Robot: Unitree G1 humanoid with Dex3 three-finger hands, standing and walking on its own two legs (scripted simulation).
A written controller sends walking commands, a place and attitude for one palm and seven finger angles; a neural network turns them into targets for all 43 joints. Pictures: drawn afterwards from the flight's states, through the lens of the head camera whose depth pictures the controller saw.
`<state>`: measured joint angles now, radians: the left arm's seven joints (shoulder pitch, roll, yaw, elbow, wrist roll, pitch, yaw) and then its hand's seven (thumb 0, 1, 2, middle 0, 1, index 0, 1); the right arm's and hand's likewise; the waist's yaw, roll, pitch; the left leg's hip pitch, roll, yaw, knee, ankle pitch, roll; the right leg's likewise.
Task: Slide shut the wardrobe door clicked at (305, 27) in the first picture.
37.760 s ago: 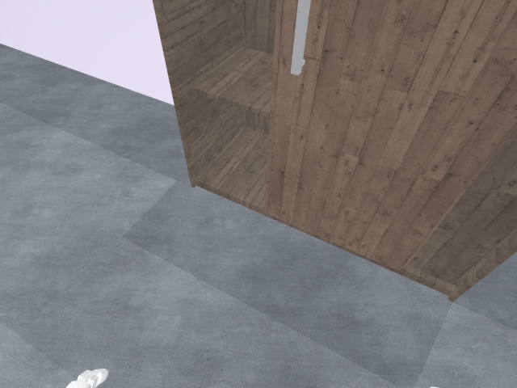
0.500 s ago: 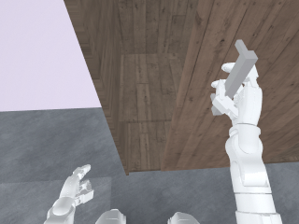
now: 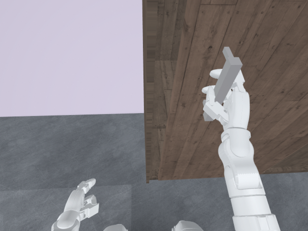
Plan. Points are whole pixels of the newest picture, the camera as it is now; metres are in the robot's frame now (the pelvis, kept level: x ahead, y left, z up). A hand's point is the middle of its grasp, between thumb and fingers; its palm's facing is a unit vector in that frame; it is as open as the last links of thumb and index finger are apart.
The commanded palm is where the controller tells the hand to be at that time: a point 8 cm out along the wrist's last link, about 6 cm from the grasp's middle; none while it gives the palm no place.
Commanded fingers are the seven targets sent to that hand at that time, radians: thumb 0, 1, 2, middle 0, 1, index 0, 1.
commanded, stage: step sideways, sliding the door along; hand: right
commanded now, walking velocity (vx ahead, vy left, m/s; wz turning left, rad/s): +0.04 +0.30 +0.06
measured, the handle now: (216, 87) +0.41 -0.15 +0.15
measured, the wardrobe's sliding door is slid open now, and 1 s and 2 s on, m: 0.05 0.00 0.00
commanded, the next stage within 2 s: stop walking and hold the door there in 0.66 s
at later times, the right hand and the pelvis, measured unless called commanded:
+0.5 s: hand (182, 101) +0.37 -0.06 +0.15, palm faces +0.36 +0.93 -0.01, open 6.4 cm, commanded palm +0.33 -0.03 +0.15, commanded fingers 0.00 -0.90 -0.90 0.45 1.40 0.45 1.40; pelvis +0.01 +0.14 +0.00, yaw -1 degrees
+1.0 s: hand (187, 102) +0.37 -0.08 +0.13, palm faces +0.54 +0.78 -0.32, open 6.8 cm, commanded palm +0.32 -0.10 +0.13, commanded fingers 0.00 -0.90 -0.90 0.45 1.40 0.45 1.40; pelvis +0.08 +0.24 -0.02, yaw +3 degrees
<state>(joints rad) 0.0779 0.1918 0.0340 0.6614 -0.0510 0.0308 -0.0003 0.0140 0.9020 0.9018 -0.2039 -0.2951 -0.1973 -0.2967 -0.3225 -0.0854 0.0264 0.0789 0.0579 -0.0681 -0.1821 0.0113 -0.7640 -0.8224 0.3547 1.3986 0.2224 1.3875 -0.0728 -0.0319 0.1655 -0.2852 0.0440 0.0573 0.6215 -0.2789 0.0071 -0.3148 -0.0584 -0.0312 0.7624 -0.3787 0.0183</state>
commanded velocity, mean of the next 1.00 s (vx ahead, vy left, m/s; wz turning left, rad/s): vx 0.05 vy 0.17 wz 0.06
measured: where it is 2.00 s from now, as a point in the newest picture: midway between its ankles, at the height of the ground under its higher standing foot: outside the picture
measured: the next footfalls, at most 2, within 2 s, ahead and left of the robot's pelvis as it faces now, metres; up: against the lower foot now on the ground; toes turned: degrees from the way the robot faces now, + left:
right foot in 0.02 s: +0.06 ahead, -0.13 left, +0.00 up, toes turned -4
left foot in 0.34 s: +0.06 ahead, +0.26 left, +0.00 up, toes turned +2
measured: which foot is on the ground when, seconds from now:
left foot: down 0.00-0.02, up 0.04-0.32, down 0.34-0.56, up 0.58-0.94, down 0.96-1.00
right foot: up 0.00-0.00, down 0.02-0.36, up 0.38-0.52, down 0.54-0.98, up 1.00-1.00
